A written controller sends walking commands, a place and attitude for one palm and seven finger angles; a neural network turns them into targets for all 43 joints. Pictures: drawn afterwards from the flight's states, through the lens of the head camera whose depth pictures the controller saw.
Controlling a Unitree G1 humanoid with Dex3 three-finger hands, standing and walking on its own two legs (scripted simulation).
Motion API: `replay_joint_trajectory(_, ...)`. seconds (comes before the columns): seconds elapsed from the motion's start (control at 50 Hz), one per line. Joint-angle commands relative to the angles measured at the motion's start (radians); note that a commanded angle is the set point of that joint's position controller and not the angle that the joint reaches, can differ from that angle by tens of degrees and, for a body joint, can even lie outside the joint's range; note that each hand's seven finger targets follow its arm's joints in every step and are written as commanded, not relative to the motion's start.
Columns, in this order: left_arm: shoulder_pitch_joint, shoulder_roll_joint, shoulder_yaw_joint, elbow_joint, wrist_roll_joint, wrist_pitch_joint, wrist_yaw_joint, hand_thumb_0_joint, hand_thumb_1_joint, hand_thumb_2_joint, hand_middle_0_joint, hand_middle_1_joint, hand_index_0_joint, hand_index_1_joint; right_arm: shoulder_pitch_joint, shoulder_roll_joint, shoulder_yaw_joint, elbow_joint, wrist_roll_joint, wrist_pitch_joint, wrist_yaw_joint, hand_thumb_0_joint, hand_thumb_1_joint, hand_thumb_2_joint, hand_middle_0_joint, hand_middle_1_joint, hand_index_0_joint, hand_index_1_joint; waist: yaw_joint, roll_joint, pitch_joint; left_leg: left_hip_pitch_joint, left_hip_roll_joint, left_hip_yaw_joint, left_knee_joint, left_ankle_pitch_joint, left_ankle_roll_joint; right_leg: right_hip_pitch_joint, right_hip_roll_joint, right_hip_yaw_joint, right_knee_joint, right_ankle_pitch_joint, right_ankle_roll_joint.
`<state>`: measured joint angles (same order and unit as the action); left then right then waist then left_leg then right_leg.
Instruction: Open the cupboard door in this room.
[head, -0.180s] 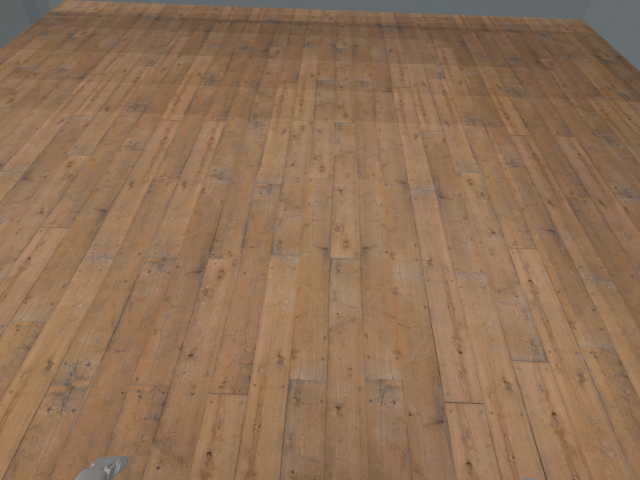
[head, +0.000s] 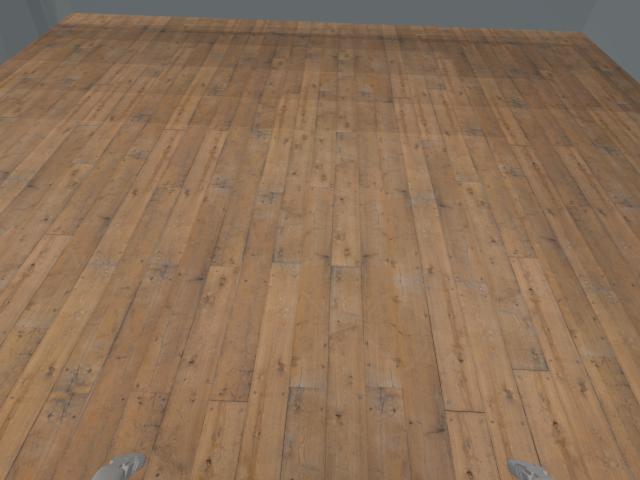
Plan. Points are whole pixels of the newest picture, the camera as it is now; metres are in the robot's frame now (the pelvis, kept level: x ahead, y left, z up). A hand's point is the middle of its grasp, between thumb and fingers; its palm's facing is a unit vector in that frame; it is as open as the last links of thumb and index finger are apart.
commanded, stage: stand and wait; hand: left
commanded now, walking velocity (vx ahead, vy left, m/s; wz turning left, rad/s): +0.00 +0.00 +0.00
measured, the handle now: out of the picture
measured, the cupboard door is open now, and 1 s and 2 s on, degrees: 0 0 0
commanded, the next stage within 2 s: turn or walk to find it in 0.72 s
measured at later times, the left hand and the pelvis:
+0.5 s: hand out of the picture +0.06 +0.24 -0.15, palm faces -0.03 -0.94 -0.34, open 7.4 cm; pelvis -0.02 -0.01 +0.01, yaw +0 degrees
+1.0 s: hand out of the picture +0.03 +0.21 -0.16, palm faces +0.03 -0.96 -0.29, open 7.4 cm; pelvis -0.04 -0.01 +0.00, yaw +3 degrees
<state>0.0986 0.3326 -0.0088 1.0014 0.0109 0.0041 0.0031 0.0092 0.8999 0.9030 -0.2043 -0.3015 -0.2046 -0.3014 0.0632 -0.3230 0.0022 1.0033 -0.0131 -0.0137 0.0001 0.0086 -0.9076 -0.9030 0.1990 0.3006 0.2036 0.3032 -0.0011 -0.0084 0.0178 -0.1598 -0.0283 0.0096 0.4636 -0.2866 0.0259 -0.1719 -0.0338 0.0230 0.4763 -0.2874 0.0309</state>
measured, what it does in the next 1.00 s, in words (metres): stands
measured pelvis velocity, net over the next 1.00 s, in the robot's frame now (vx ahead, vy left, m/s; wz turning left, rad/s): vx -0.04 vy -0.01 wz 0.06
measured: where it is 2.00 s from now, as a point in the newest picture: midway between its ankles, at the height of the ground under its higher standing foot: outside the picture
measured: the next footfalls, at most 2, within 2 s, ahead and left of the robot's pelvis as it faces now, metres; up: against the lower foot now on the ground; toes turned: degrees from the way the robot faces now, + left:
right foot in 1.34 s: -0.01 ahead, -0.14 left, +0.00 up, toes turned +10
left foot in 1.70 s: -0.12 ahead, +0.10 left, +0.00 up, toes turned +26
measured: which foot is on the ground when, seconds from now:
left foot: down 0.00-1.00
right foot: down 0.00-1.00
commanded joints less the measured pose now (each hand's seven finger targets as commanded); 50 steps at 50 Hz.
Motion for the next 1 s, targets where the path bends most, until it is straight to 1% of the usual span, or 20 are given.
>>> replay_joint_trajectory(0.0,-0.029,0.213,0.049,-0.066,0.003,-0.024,0.014,0.0,0.9,0.9,-0.2,-0.3,-0.2,-0.3,-0.036,-0.218,-0.057,-0.057,-0.002,-0.024,-0.017,0.0,-0.9,-0.9,0.2,0.3,0.2,0.3,-0.002,-0.005,-0.091,0.041,0.135,-0.091,-0.071,0.347,0.019,0.029,-0.079,0.057,-0.047,0.312,-0.06)
replay_joint_trajectory(0.06,-0.024,0.211,0.048,-0.058,0.001,-0.026,0.014,0.0,0.9,0.9,-0.2,-0.3,-0.2,-0.3,-0.039,-0.216,-0.056,-0.046,-0.002,-0.025,-0.018,0.0,-0.9,-0.9,0.2,0.3,0.2,0.3,0.001,-0.002,-0.095,0.05,0.135,-0.091,-0.077,0.341,0.018,0.035,-0.083,0.059,-0.058,0.313,-0.06)
replay_joint_trajectory(0.12,-0.02,0.211,0.047,-0.051,0.001,-0.026,0.013,0.0,0.9,0.9,-0.2,-0.3,-0.2,-0.3,-0.04,-0.215,-0.055,-0.037,-0.001,-0.024,-0.017,0.0,-0.9,-0.9,0.2,0.3,0.2,0.3,0.0,0.012,-0.083,0.049,0.136,-0.088,-0.085,0.314,0.016,0.029,-0.085,0.064,-0.073,0.295,-0.06)
replay_joint_trajectory(0.16,-0.016,0.212,0.047,-0.045,0.0,-0.028,0.013,0.0,0.9,0.9,-0.2,-0.3,-0.2,-0.3,-0.038,-0.215,-0.054,-0.03,0.0,-0.024,-0.017,0.0,-0.9,-0.9,0.2,0.3,0.2,0.3,0.001,0.003,-0.091,0.054,0.136,-0.091,-0.087,0.316,0.015,0.038,-0.086,0.07,-0.078,0.308,-0.062)
replay_joint_trajectory(0.2,-0.017,0.214,0.048,-0.038,0.0,-0.028,0.013,0.0,0.9,0.9,-0.2,-0.3,-0.2,-0.3,-0.033,-0.218,-0.053,-0.02,0.001,-0.024,-0.017,0.0,-0.9,-0.9,0.2,0.3,0.2,0.3,-0.001,0.009,-0.1,0.06,0.139,-0.093,-0.09,0.317,0.014,0.046,-0.085,0.07,-0.081,0.305,-0.062)
replay_joint_trajectory(0.28,-0.014,0.215,0.046,-0.02,-0.002,-0.028,0.012,0.0,0.9,0.9,-0.2,-0.3,-0.2,-0.3,-0.028,-0.222,-0.05,-0.004,0.003,-0.024,-0.018,0.0,-0.9,-0.9,0.2,0.3,0.2,0.3,0.001,0.006,-0.081,0.053,0.142,-0.092,-0.107,0.294,0.012,0.047,-0.086,0.074,-0.097,0.291,-0.062)
replay_joint_trajectory(0.4,-0.013,0.221,0.044,0.0,-0.001,-0.028,0.009,0.0,0.9,0.9,-0.2,-0.3,-0.2,-0.3,-0.018,-0.227,-0.046,0.02,0.004,-0.021,-0.015,0.0,-0.9,-0.9,0.2,0.3,0.2,0.3,0.001,0.005,-0.057,0.038,0.142,-0.099,-0.131,0.22,0.01,0.033,-0.084,0.086,-0.124,0.226,-0.063)
replay_joint_trajectory(0.44,-0.012,0.219,0.043,0.006,-0.002,-0.028,0.009,0.0,0.9,0.9,-0.2,-0.3,-0.2,-0.3,-0.013,-0.23,-0.044,0.027,0.004,-0.024,-0.015,0.0,-0.9,-0.9,0.2,0.3,0.2,0.3,0.003,0.009,-0.064,0.04,0.144,-0.102,-0.139,0.219,0.011,0.039,-0.086,0.083,-0.125,0.217,-0.062)
replay_joint_trajectory(0.52,-0.015,0.222,0.042,0.014,-0.001,-0.029,0.008,0.0,0.9,0.9,-0.2,-0.3,-0.2,-0.3,-0.007,-0.23,-0.043,0.035,0.004,-0.023,-0.015,0.0,-0.9,-0.9,0.2,0.3,0.2,0.3,0.002,-0.006,-0.049,0.033,0.143,-0.107,-0.145,0.193,0.009,0.028,-0.085,0.089,-0.141,0.187,-0.061)
replay_joint_trajectory(0.54,-0.015,0.219,0.042,0.015,-0.001,-0.028,0.007,0.0,0.9,0.9,-0.2,-0.3,-0.2,-0.3,-0.004,-0.232,-0.042,0.038,0.004,-0.024,-0.014,0.0,-0.9,-0.9,0.2,0.3,0.2,0.3,0.002,0.006,-0.048,0.031,0.144,-0.106,-0.15,0.188,0.009,0.027,-0.086,0.089,-0.143,0.181,-0.062)
replay_joint_trajectory(0.6,-0.011,0.222,0.042,0.016,-0.001,-0.03,0.008,0.0,0.9,0.9,-0.2,-0.3,-0.2,-0.3,-0.004,-0.23,-0.042,0.042,0.005,-0.022,-0.013,0.0,-0.9,-0.9,0.2,0.3,0.2,0.3,0.002,-0.002,-0.049,0.036,0.144,-0.107,-0.149,0.181,0.008,0.021,-0.087,0.092,-0.152,0.171,-0.062)
replay_joint_trajectory(0.64,-0.016,0.221,0.041,0.016,0.0,-0.029,0.007,0.0,0.9,0.9,-0.2,-0.3,-0.2,-0.3,-0.001,-0.228,-0.042,0.046,0.004,-0.022,-0.012,0.0,-0.9,-0.9,0.2,0.3,0.2,0.3,0.001,-0.006,-0.032,0.023,0.142,-0.109,-0.156,0.156,0.007,0.011,-0.085,0.098,-0.16,0.141,-0.062)
replay_joint_trajectory(0.7,-0.015,0.221,0.042,0.016,0.0,-0.031,0.007,0.0,0.9,0.9,-0.2,-0.3,-0.2,-0.3,0.001,-0.229,-0.044,0.047,0.004,-0.021,-0.012,0.0,-0.9,-0.9,0.2,0.3,0.2,0.3,0.0,-0.007,-0.037,0.03,0.142,-0.108,-0.154,0.152,0.005,0.002,-0.084,0.102,-0.164,0.134,-0.063)
replay_joint_trajectory(0.74,-0.017,0.222,0.046,0.011,0.0,-0.028,0.008,0.0,0.9,0.9,-0.2,-0.3,-0.2,-0.3,0.002,-0.23,-0.045,0.042,0.003,-0.02,-0.01,0.0,-0.9,-0.9,0.2,0.3,0.2,0.3,0.001,0.0,-0.031,0.007,0.14,-0.116,-0.147,0.164,0.007,0.009,-0.089,0.087,-0.152,0.128,-0.06)
replay_joint_trajectory(0.76,-0.013,0.215,0.046,0.01,0.0,-0.025,0.008,0.0,0.9,0.9,-0.2,-0.3,-0.2,-0.3,0.005,-0.223,-0.043,0.039,0.002,-0.018,-0.009,0.0,-0.9,-0.9,0.2,0.3,0.2,0.3,0.002,0.005,-0.027,-0.008,0.139,-0.121,-0.139,0.171,0.007,0.009,-0.09,0.08,-0.14,0.128,-0.057)
replay_joint_trajectory(0.84,0.047,0.125,0.036,0.002,0.0,0.001,0.019,0.0,0.9,0.9,-0.2,-0.3,-0.2,-0.3,0.056,-0.116,-0.027,0.026,-0.002,0.008,-0.003,0.0,-0.9,-0.9,0.2,0.3,0.2,0.3,0.005,-0.012,-0.037,-0.077,0.121,-0.115,-0.067,0.179,-0.007,0.002,-0.114,0.072,-0.101,0.115,-0.043)
replay_joint_trajectory(0.86,0.056,0.116,0.035,-0.003,0.0,0.007,0.022,0.0,0.9,0.9,-0.2,-0.3,-0.2,-0.3,0.07,-0.099,-0.025,0.019,-0.003,0.015,-0.003,0.0,-0.9,-0.9,0.2,0.3,0.2,0.3,0.006,-0.023,-0.026,-0.101,0.114,-0.112,-0.048,0.17,-0.012,-0.006,-0.125,0.074,-0.098,0.104,-0.044)
replay_joint_trajectory(0.9,0.073,0.124,0.041,-0.024,0.002,0.012,0.025,0.0,0.9,0.9,-0.2,-0.3,-0.2,-0.3,0.091,-0.093,-0.031,0.0,-0.003,0.025,-0.002,0.0,-0.9,-0.9,0.2,0.3,0.2,0.3,0.005,-0.059,-0.037,-0.127,0.094,-0.103,0.012,0.165,-0.016,-0.016,-0.154,0.09,-0.092,0.11,-0.06)
replay_joint_trajectory(0.94,0.075,0.134,0.05,-0.049,0.003,0.016,0.028,0.0,0.9,0.9,-0.2,-0.3,-0.2,-0.3,0.112,-0.086,-0.04,-0.016,-0.002,0.032,-0.001,0.0,-0.9,-0.9,0.2,0.3,0.2,0.3,0.001,-0.082,-0.045,-0.134,0.076,-0.088,0.081,0.15,-0.019,-0.043,-0.196,0.099,-0.09,0.112,-0.087)
replay_joint_trajectory(0.98,0.067,0.132,0.056,-0.076,0.005,0.02,0.03,0.0,0.9,0.9,-0.2,-0.3,-0.2,-0.3,0.139,-0.08,-0.048,-0.031,-0.002,0.037,0.0,0.0,-0.9,-0.9,0.2,0.3,0.2,0.3,-0.009,-0.092,-0.05,-0.132,0.074,-0.092,0.116,0.136,-0.015,-0.079,-0.212,0.083,-0.07,0.094,-0.1)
